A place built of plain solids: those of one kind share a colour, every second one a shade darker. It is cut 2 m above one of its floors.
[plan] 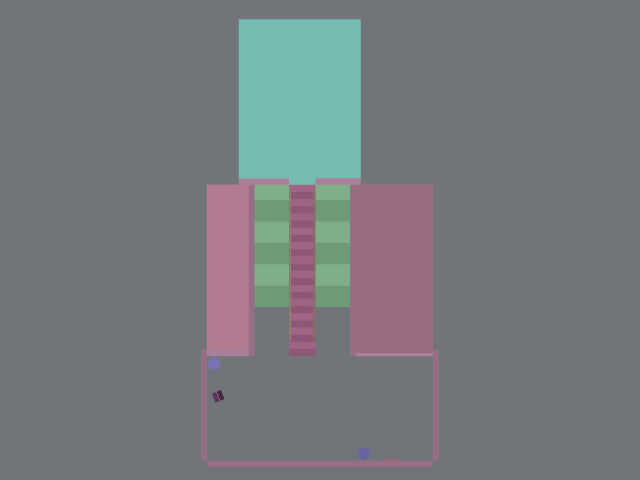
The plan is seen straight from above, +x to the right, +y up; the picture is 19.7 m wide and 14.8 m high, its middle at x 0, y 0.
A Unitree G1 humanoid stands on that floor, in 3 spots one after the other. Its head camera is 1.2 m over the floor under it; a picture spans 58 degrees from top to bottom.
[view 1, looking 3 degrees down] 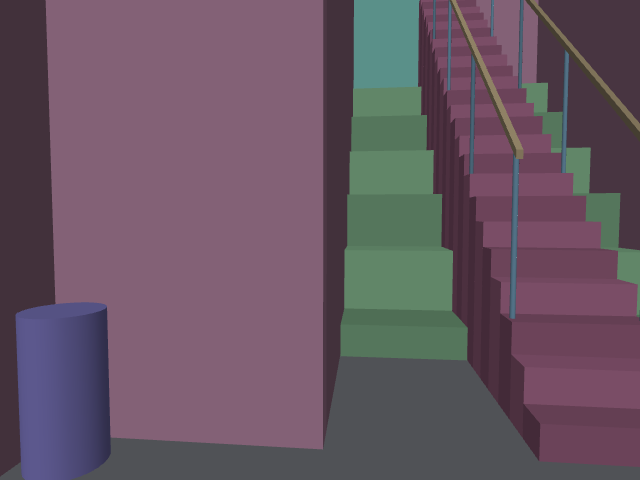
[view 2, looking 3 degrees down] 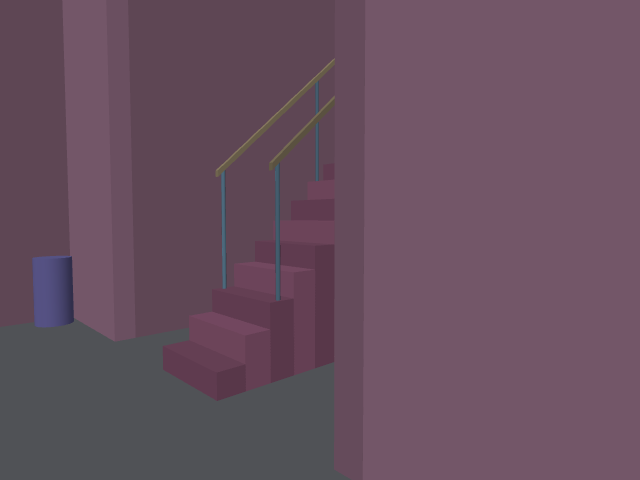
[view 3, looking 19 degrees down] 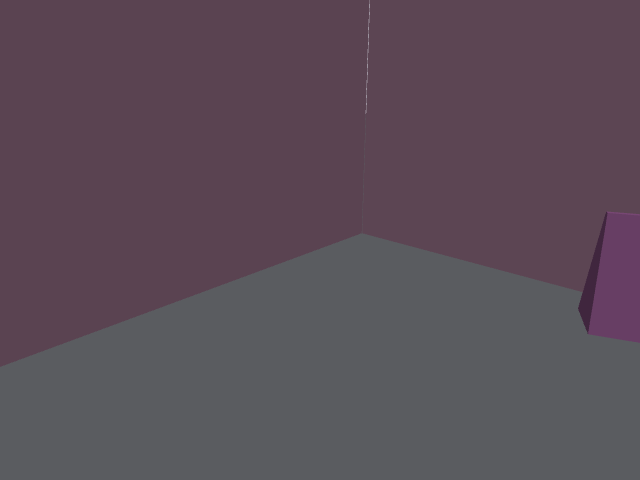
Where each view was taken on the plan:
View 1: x -1.81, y -5.75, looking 96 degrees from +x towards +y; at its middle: wall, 2.19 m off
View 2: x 2.32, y -5.02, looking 136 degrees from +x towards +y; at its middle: tread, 3.66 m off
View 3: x -0.55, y -4.58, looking -137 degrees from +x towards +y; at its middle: wall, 3.46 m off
